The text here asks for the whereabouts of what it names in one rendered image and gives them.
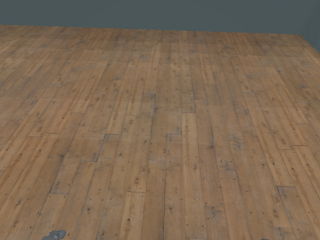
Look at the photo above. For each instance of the left robot hand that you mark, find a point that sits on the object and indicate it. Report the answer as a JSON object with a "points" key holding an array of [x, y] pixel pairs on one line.
{"points": [[55, 235]]}

